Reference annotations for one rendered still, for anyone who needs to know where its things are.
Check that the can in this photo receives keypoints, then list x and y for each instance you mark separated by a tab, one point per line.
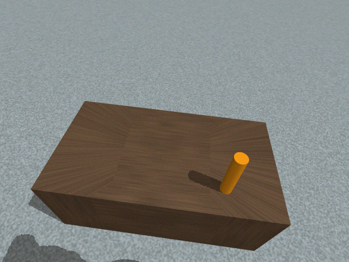
236	168

